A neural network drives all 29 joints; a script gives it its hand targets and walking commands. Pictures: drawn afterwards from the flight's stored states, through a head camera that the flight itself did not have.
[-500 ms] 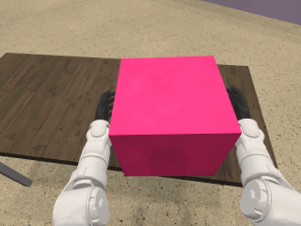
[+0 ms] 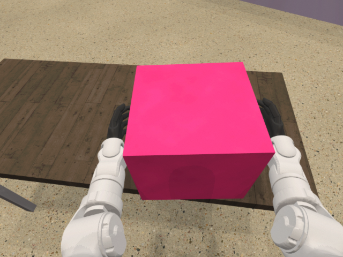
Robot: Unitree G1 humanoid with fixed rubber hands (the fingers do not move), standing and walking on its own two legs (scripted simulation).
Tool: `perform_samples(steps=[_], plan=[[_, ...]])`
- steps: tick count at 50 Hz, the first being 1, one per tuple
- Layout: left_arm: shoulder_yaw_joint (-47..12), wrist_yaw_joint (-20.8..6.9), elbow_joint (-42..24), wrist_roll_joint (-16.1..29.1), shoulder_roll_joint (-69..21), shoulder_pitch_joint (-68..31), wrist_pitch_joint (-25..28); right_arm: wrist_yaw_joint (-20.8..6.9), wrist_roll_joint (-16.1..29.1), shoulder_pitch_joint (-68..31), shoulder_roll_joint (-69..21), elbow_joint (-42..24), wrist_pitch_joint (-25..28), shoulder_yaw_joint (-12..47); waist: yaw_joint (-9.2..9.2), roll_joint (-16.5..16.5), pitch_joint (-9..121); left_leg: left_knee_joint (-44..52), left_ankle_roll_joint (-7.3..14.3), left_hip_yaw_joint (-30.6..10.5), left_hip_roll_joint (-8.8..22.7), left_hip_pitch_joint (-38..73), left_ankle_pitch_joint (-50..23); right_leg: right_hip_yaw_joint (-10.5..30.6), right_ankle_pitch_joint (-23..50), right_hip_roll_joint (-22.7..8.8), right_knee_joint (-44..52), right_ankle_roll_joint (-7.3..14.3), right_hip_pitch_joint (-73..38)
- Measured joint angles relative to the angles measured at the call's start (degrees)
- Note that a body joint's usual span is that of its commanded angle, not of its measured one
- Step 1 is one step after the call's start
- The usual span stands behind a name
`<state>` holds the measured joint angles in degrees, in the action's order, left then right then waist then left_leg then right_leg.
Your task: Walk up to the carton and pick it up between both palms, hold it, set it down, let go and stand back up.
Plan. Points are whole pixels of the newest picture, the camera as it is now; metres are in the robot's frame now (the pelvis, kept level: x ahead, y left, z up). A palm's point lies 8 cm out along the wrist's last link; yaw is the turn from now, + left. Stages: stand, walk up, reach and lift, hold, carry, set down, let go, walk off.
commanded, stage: set down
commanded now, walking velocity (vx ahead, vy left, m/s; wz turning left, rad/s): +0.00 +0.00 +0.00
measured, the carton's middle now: (190, 133) +0.45 -0.01 +0.01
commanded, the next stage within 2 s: none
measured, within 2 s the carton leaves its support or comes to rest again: neither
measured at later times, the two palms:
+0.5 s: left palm (119, 134) +0.42 +0.18 +0.04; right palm (275, 132) +0.43 -0.22 +0.04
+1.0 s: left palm (108, 123) +0.42 +0.19 +0.08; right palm (298, 122) +0.43 -0.26 +0.07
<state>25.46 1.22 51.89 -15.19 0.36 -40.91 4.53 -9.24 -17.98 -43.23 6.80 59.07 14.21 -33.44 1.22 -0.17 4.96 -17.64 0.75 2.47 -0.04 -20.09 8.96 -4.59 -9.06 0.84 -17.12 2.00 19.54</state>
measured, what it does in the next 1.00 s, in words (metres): stands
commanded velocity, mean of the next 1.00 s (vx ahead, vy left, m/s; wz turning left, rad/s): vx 0.00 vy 0.00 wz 0.00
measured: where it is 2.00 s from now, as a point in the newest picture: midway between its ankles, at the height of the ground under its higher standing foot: outside the picture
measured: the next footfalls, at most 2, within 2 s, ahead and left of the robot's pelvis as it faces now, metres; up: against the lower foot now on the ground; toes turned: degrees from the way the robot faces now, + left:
none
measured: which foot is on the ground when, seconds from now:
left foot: down 0.00-1.00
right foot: down 0.00-1.00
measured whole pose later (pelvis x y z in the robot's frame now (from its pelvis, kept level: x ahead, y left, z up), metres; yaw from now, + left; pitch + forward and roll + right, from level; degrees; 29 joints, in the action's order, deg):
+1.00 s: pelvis -0.04 -0.02 -0.03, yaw -1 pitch +26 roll +0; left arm -6.8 3.7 69.4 22.0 18.6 -59.1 5.9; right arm -4.9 31.2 -58.3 28.9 72.3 7.2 13.4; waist 4.4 0.6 16.7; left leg -34.2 -1.0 2.1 2.1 -48.4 11.7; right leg -3.8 -11.6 2.4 -34.0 3.9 48.6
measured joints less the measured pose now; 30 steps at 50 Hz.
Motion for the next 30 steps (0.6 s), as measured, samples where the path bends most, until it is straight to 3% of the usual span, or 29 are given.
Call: perform_samples(steps=[7,10,14,18,23,30], plan=[[-0.8,0.9,1.3,0.0,0.6,-0.5,0.2,0.5,1.3,-0.6,0.7,2.0,0.2,1.1,0.29,0.1,0.1,-0.4,0.0,0.5,0.2,-0.2,0.2,0.3,0.0,0.1,-0.3,0.0,0.3],[-3.2,2.5,3.5,1.9,1.5,-1.2,0.4,1.7,4.1,-1.3,2.3,4.9,0.1,4.5,0.88,0.2,1.0,-1.2,0.0,0.9,0.4,-1.5,0.5,0.7,0.0,0.3,-0.8,0.0,1.6],[-11.5,6.4,10.2,10.2,4.8,-4.1,2.0,4.6,13.5,-3.9,5.9,12.0,-1.0,15.3,1.58,0.1,3.5,-4.4,-0.1,1.4,1.2,-6.4,1.6,1.1,-0.1,0.9,-2.6,0.2,6.1],[-20.4,8.0,18.1,19.3,7.5,-8.5,5.0,6.2,23.3,-7.3,8.9,18.3,-1.2,25.5,2.29,-0.2,7.6,-9.0,-0.3,1.2,2.1,-13.9,3.1,0.9,-0.6,1.5,-5.4,0.5,12.8],[-24.2,6.9,25.7,24.4,8.4,-12.7,9.4,7.4,32.5,-11.0,11.5,23.9,1.4,34.4,3.64,-0.9,10.4,-13.6,-0.9,0.5,2.8,-19.6,4.7,0.9,-1.7,2.1,-9.2,0.7,18.3],[-27.7,4.5,31.0,30.0,11.5,-16.5,12.0,6.2,41.5,-15.5,16.6,28.3,2.5,42.1,4.06,-0.9,10.3,-16.6,-1.0,0.1,2.8,-23.9,4.8,0.7,-2.7,2.0,-13.9,1.1,23.3]])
